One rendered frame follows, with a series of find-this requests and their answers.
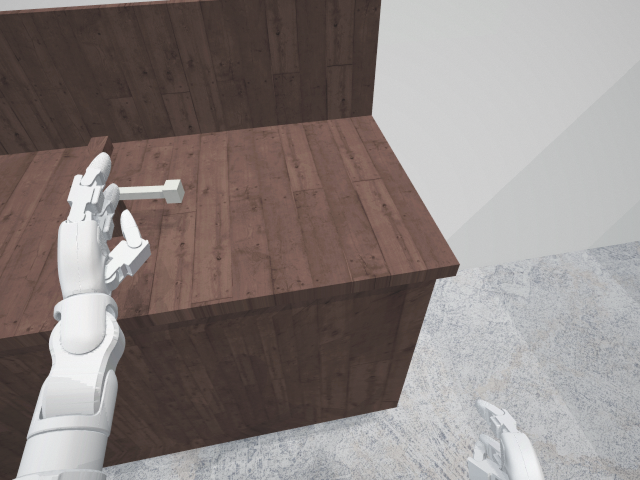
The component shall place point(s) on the left robot forearm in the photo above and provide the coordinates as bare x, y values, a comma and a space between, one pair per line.
73, 416

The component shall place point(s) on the right robot hand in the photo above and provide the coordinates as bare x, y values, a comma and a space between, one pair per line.
514, 458

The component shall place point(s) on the counter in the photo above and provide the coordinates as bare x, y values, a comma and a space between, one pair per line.
287, 289

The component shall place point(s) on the tap lever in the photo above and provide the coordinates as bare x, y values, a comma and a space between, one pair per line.
172, 191

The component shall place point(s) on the left robot hand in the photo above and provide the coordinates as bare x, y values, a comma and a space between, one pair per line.
82, 248

